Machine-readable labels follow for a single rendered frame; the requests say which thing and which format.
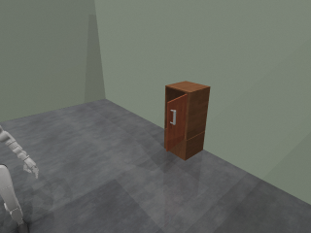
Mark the left robot hand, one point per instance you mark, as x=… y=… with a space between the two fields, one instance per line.
x=31 y=164

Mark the left robot foot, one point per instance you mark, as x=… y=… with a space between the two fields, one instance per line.
x=22 y=227

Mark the cupboard door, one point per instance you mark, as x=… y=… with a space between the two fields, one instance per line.
x=175 y=133

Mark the robot left forearm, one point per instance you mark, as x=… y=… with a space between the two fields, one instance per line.
x=16 y=148

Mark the handle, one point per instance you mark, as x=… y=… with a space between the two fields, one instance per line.
x=174 y=117

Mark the robot left upper arm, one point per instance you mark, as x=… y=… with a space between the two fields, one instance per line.
x=3 y=136

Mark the left robot thigh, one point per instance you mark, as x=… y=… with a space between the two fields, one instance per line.
x=7 y=189

